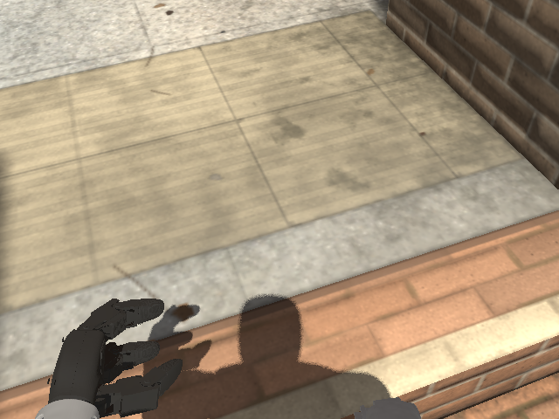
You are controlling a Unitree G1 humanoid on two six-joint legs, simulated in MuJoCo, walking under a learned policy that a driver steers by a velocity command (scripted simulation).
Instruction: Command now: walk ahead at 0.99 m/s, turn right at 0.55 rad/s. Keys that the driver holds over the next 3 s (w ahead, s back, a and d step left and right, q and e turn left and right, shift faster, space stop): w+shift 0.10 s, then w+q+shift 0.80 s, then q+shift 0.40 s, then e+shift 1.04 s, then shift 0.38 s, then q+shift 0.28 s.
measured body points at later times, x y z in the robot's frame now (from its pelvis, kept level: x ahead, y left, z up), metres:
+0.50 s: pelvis +0.36 -0.05 +0.23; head +0.40 -0.05 +0.68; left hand +0.11 +0.13 +0.14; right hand +0.75 -0.07 +0.31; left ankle +0.43 +0.07 -0.19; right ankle +0.25 -0.17 -0.52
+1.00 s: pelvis +0.77 +0.05 +0.39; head +0.79 +0.07 +0.84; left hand +0.90 +0.37 +0.38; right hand +0.95 -0.21 +0.29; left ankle +0.53 +0.03 -0.28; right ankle +0.93 -0.02 -0.33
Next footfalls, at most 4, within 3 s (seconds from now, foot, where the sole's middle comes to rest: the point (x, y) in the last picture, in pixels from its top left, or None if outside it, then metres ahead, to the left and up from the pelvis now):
0.16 right None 0.29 -0.16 -0.56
0.60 left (292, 325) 0.55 0.04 -0.36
0.98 right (312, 166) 0.97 0.00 -0.36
1.34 left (167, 163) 0.99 0.35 -0.36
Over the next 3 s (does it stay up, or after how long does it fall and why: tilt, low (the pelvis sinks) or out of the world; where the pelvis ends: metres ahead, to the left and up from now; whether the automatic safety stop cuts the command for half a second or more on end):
stays up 1.03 0.23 0.42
